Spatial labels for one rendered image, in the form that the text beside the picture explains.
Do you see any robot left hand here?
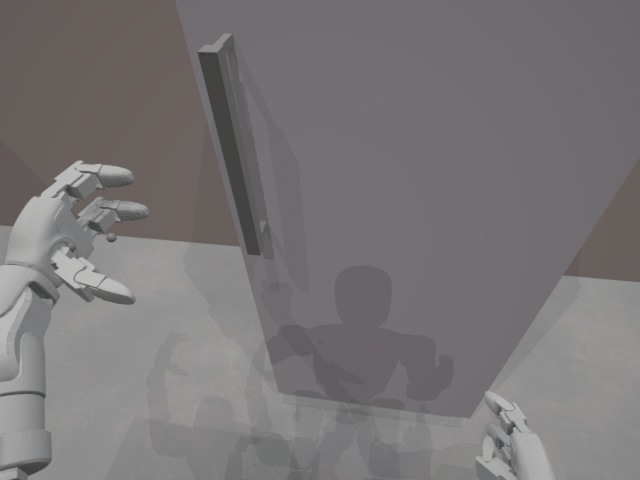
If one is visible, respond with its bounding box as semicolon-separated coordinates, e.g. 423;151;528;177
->
5;160;150;305

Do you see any robot right hand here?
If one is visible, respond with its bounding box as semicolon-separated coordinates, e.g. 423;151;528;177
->
476;391;556;480

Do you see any fridge door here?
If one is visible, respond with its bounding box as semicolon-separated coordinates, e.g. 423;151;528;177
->
175;0;640;418

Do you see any handle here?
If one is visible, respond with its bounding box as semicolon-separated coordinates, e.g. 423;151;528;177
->
198;33;267;256

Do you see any robot left forearm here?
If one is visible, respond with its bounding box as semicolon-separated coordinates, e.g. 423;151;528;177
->
0;265;60;480

